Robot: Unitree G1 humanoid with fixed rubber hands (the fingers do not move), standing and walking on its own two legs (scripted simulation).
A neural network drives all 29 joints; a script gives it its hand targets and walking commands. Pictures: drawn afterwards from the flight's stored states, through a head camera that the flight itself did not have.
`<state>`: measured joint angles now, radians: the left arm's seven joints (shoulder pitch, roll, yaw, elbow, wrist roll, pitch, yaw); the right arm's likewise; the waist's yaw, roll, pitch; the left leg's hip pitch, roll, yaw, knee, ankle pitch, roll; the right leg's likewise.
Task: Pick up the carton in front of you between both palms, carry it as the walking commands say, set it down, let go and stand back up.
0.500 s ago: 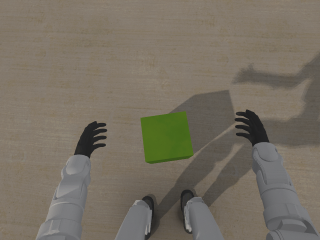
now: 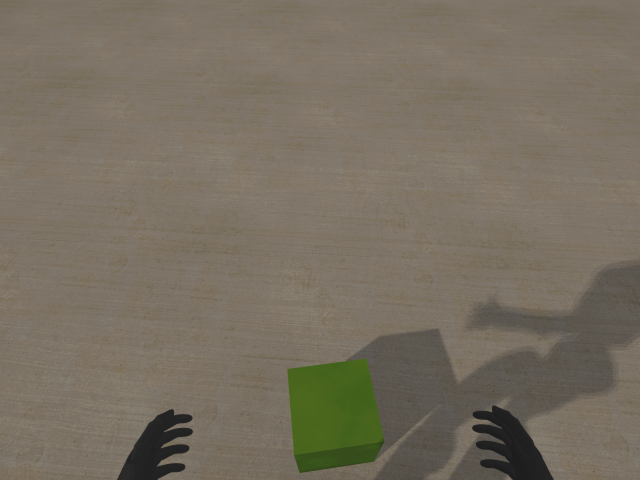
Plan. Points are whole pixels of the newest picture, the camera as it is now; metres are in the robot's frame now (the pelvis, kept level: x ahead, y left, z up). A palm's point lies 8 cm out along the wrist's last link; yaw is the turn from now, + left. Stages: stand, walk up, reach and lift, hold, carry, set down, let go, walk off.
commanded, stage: let go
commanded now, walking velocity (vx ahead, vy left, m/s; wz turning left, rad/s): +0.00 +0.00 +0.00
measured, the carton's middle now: (332, 417) +0.38 -0.01 -0.65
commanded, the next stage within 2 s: stand in 0.42 s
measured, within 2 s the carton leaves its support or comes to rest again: neither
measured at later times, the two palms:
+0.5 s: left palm out of the picture +0.15 +0.25 -0.07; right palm out of the picture +0.14 -0.25 -0.08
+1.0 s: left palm out of the picture +0.11 +0.28 -0.10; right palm out of the picture +0.11 -0.28 -0.09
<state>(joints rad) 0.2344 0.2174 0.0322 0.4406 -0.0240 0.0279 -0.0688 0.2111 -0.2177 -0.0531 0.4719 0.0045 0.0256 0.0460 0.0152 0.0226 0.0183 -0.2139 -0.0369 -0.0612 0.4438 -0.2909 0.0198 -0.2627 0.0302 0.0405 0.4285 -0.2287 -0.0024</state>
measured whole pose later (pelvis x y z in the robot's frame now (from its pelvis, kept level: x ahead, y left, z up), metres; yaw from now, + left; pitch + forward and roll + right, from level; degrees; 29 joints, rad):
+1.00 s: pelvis -0.01 +0.00 -0.01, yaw +1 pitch -2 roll -1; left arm 0.20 0.29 0.05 0.77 0.02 -0.01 0.04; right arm 0.22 -0.30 -0.06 0.74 -0.01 -0.01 -0.02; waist 0.00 0.00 0.03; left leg -0.14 -0.04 -0.07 0.52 -0.34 0.02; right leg -0.18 0.03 0.03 0.50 -0.28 0.00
